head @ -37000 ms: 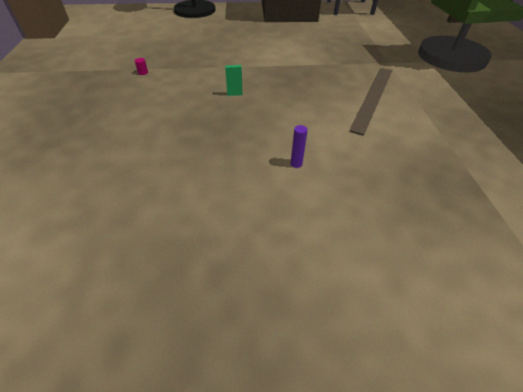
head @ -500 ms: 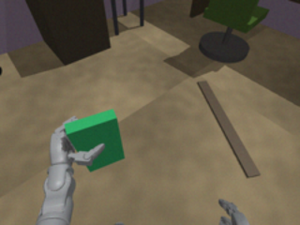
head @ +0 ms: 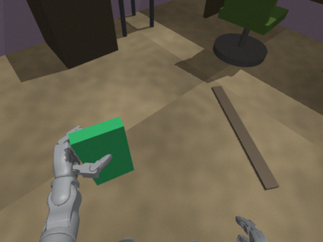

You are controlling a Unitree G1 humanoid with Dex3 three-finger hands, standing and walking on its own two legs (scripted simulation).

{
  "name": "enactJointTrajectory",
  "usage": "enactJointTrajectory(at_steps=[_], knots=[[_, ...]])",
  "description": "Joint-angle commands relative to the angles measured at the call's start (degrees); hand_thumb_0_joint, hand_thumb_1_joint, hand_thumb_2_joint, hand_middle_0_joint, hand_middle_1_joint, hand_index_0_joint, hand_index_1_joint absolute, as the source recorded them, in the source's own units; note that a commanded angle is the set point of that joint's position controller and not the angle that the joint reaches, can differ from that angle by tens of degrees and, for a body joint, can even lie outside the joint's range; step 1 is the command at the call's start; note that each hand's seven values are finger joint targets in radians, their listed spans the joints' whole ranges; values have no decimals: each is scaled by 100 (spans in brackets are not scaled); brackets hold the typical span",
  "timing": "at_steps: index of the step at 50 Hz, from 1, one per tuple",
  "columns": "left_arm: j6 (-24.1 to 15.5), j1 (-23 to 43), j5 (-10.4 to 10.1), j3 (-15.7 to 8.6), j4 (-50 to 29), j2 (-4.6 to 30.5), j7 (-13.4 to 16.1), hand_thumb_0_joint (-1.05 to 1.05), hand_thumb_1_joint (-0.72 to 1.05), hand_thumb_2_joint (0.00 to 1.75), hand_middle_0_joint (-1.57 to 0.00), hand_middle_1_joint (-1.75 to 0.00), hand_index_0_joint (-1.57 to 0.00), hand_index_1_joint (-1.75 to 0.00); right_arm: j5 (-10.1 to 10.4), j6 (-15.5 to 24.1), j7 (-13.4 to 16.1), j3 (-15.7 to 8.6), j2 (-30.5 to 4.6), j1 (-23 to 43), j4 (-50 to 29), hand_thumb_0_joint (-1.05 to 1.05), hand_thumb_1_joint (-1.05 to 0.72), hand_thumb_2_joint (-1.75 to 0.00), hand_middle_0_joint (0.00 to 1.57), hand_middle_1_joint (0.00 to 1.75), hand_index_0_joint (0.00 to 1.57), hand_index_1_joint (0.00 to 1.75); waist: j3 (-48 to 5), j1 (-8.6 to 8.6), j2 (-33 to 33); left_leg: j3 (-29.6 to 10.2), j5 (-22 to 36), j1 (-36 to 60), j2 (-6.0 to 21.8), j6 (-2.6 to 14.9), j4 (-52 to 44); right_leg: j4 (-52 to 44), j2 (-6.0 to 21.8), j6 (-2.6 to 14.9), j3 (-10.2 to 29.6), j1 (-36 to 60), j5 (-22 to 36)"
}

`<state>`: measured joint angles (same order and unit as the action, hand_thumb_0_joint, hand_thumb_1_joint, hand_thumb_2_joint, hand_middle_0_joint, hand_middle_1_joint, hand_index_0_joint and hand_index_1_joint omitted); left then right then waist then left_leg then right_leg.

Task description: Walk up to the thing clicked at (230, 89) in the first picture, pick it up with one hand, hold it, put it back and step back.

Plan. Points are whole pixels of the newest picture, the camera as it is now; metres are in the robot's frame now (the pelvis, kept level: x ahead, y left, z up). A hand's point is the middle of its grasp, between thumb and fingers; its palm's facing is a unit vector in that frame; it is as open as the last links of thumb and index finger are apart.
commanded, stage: crouch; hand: left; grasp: from the side
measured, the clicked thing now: (107, 155) +0.33 +0.14 +0.02
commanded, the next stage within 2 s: lower in 1.78 s
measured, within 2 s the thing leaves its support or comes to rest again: neither
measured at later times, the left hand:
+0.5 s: hand (101, 174) +0.37 +0.21 -0.18, palm faces +0.25 -0.97 -0.01, open 7.9 cm
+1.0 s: hand (105, 192) +0.37 +0.23 -0.38, palm faces +0.27 -0.96 -0.02, open 8.0 cm
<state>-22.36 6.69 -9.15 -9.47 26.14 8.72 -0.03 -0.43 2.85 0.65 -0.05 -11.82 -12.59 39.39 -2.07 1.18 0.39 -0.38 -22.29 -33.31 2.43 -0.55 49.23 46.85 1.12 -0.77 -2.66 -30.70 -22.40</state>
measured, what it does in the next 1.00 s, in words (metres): lowers itself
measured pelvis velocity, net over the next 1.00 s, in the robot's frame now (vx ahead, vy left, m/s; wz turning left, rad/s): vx -0.08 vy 0.00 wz -0.08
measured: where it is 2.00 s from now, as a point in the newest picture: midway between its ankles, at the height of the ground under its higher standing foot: outside the picture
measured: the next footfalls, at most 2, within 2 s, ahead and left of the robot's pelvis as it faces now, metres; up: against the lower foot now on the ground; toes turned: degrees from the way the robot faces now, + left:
none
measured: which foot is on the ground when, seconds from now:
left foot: down 0.00-1.00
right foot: down 0.00-1.00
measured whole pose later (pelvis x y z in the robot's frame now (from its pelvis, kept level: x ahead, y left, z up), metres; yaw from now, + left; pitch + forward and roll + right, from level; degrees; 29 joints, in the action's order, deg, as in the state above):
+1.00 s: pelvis -0.08 +0.00 -0.34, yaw -5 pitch +32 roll -5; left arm -46.0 36.6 -6.2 -30.1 64.0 24.3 -6.1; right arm -6.7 1.3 -4.8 2.2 -14.6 -4.2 43.5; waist -6.3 7.0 -2.0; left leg -5.8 -37.6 -119.8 2.8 -1.1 125.2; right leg 122.8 0.6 -0.1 -3.7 -116.3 -38.4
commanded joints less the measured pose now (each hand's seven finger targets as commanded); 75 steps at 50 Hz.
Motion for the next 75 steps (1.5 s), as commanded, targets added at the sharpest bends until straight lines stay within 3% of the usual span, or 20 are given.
enactJointTrajectory(at_steps=[1, 5, 11, 13, 15, 20, 22, 26, 33, 34, 36, 39, 43, 47, 50, 51, 54, 55, 59, 75], knots=[[-629, 1491, -87, -447, -945, 570, 182, 0, 11, 121, -132, -141, -134, -141, -23, 224, 18, -354, -776, 180, -718, 0, -89, -90, 20, 30, 20, 30, -1257, -15, -90, -18, 841, 342, -145, 78, -471, -389, -129, 127, -9, 98, 1097], [-1071, 1941, 69, -505, -675, 656, 260, 0, 12, 122, -130, -141, -132, -141, -90, 246, -46, -389, -797, 229, -687, 0, -88, -90, 20, 30, 20, 30, -1298, 99, -59, -35, 211, -111, -153, 83, -159, -13, -114, 155, 39, -535, 533], [-1916, 2681, 104, -750, 181, 933, 138, 0, 8, 120, -128, -139, -129, -139, -233, 339, -119, -408, -833, 114, -506, 0, -90, -91, 20, 30, 20, 30, -2326, 286, 198, -108, 147, -1230, -191, 111, 1273, 1262, -122, 173, 90, -1899, 472], [-2192, 2881, 66, -662, 458, 884, 64, 0, 10, 120, -128, -138, -129, -139, -267, 367, -160, -409, -891, 113, -471, 0, -90, -91, 20, 30, 20, 30, -2682, 354, 210, -180, 39, -1710, -180, 121, 1795, 1770, -135, 189, 85, -2467, 312], [-2372, 2861, 46, -749, 867, 1010, 7, 0, 12, 119, -127, -137, -128, -138, -285, 353, -185, -450, -1020, 142, -469, 0, -90, -91, 20, 30, 20, 30, -2901, 268, 354, -258, -173, -2178, -165, 91, 2185, 2204, -142, 212, 115, -3021, -6], [-2650, 3271, 28, -1085, 876, 1444, -78, 0, 13, 123, -130, -138, -130, -139, -339, 245, -294, -384, -1132, 60, -491, 0, -90, -91, 20, 30, 20, 30, -3981, 105, 832, -348, 687, -2409, -139, 38, 3003, 3230, -194, 288, -34, -3870, 417], [-2634, 2904, -15, -1235, 1130, 1494, -116, 0, 11, 124, -131, -139, -131, -140, -328, 184, -336, -382, -1165, 80, -446, 0, -91, -91, 20, 30, 20, 30, -4091, -22, 672, -308, 915, -2723, -141, 70, 3293, 3473, -216, 282, -10, -3941, 600], [-2680, 3172, -58, -1406, 1173, 1531, -133, 0, 12, 127, -131, -140, -131, -142, -380, 97, -407, -432, -1246, -33, -275, 0, -93, -91, 20, 30, 20, 30, -4435, 155, 428, -283, 982, -3443, -143, 145, 3993, 3941, -231, 233, 65, -4163, 878], [-2919, 4132, 87, -1660, 1674, 1988, -309, 0, 16, 128, -131, -141, -131, -142, -462, 29, -478, -394, -1317, 28, -87, 0, -92, -91, 20, 30, 20, 30, -4290, 435, 490, -394, 171, -4497, -105, 117, 4854, 4929, -252, 293, -76, -5514, 39], [-2954, 4160, 70, -1668, 1862, 1932, -322, 0, 16, 129, -132, -142, -132, -143, -496, 27, -487, -364, -1309, 31, -61, 0, -92, -91, 20, 30, 20, 30, -4307, 432, 489, -377, 54, -4661, -115, 116, 4976, 5034, -238, 292, -74, -5575, -37], [-3012, 4319, 58, -1945, 1988, 2324, -316, 0, 16, 130, -131, -142, -132, -144, -523, 17, -493, -318, -1357, 90, -42, 0, -92, -91, 20, 30, 20, 30, -4347, 289, 652, -333, -259, -4850, -102, 93, 5158, 5221, -233, 300, -31, -5831, -376], [-3030, 4514, 138, -2009, 2032, 2496, -335, 0, 17, 134, -133, -146, -134, -147, -572, -14, -499, -280, -1385, 139, -50, 0, -92, -91, 20, 30, 20, 30, -4451, 291, 1009, -289, -651, -4993, -93, 38, 5348, 5525, -237, 321, -79, -6171, -710], [-3027, 4901, 163, -2114, 2053, 2790, -477, 0, 17, 134, -134, -146, -134, -147, -591, -36, -478, -202, -1413, 102, 9, 0, -92, -91, 20, 30, 20, 30, -4545, 410, 1137, -200, -918, -5474, -105, 46, 5709, 5839, -239, 304, -93, -6295, -855], [-2898, 4924, 154, -2191, 2506, 2886, -634, 0, 14, 132, -132, -144, -133, -146, -589, -59, -443, -179, -1487, 161, 81, 0, -92, -91, 20, 30, 20, 30, -4013, 546, 937, -185, -1494, -6087, -104, 99, 6026, 6094, -245, 270, -177, -6820, -1319], [-2855, 5111, 110, -2396, 2452, 3118, -636, 0, 13, 129, -131, -142, -132, -143, -606, -82, -440, -121, -1529, 69, 98, 0, -92, -91, 20, 30, 20, 30, -4274, 505, 936, -154, -1276, -6277, -121, 107, 6313, 6317, -246, 264, -207, -6718, -1091], [-2846, 5111, 129, -2445, 2481, 3260, -634, 0, 13, 127, -129, -140, -130, -141, -601, -104, -429, -105, -1528, 124, 65, 0, -92, -91, 20, 30, 20, 30, -4176, 495, 831, -156, -1454, -6492, -124, 120, 6345, 6348, -257, 254, -198, -6758, -1293], [-2813, 4960, 149, -2435, 2795, 3063, -669, 0, 16, 130, -133, -144, -134, -145, -647, -127, -432, -43, -1597, 86, 130, 0, -92, -91, 20, 30, 20, 30, -4043, 565, 925, -244, -1255, -6386, -105, 86, 6520, 6656, -266, 277, -348, -7108, -1038], [-2837, 5033, 173, -2539, 2628, 3294, -669, 0, 14, 129, -131, -142, -132, -143, -653, -144, -427, -49, -1643, 109, 100, 0, -91, -91, 20, 30, 20, 30, -4069, 545, 971, -255, -1282, -6425, -97, 90, 6575, 6706, -285, 284, -363, -7174, -1061], [-2862, 5028, 205, -2620, 2607, 3440, -741, 0, 16, 128, -130, -141, -131, -141, -705, -187, -437, 34, -1692, 119, 126, 0, -92, -91, 20, 30, 20, 30, -3877, 562, 1079, -297, -1266, -6651, -93, 85, 6741, 6929, -299, 279, -437, -7271, -1012], [-2882, 4879, 106, -2737, 2468, 3663, -879, 0, 17, 127, -131, -142, -133, -142, -915, -322, -498, 291, -1912, 203, 147, 0, -92, -91, 20, 30, 20, 30, -3691, 673, 1443, -463, -971, -6865, -40, 24, 7389, 7508, -368, 265, -642, -7506, -687]])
